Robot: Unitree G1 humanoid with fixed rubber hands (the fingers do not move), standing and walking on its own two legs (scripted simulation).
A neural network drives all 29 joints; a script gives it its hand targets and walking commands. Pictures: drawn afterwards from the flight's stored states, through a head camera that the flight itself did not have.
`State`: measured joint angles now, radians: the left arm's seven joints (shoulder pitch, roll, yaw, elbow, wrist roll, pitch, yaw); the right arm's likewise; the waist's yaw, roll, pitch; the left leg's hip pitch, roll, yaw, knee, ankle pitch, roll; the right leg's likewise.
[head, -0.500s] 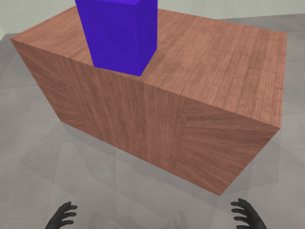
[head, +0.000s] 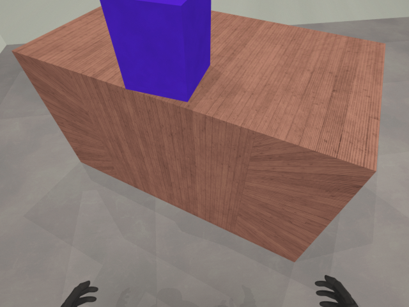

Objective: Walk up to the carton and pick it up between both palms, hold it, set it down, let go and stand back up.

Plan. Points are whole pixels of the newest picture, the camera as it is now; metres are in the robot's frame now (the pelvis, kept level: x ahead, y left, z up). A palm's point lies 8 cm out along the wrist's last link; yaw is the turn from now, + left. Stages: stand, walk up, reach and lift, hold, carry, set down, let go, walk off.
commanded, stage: stand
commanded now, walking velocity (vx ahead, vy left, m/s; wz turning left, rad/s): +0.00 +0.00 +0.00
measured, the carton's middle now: (165, 37) +0.84 +0.14 +0.11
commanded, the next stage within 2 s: none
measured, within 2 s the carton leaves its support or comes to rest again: neither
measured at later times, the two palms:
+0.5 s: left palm out of the picture +0.09 +0.29 -0.10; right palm out of the picture +0.10 -0.27 -0.10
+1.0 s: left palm out of the picture +0.06 +0.30 -0.11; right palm out of the picture +0.08 -0.27 -0.10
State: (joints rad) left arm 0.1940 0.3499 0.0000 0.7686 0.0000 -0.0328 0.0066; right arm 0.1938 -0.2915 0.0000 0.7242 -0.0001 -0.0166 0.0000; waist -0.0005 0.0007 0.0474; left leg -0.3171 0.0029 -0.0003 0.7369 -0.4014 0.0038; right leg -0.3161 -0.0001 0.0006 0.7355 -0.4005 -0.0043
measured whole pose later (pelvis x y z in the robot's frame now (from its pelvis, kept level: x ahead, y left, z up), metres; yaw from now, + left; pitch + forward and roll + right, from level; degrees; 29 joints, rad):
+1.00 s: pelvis -0.02 +0.01 +0.00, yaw +0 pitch -2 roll -1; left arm 0.19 0.36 0.00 0.94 0.00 -0.04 0.01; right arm 0.19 -0.31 0.00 0.86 0.00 -0.02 0.00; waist 0.01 0.00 0.05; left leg -0.32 0.00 0.00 0.74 -0.38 0.02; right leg -0.31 0.00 0.00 0.71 -0.36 0.01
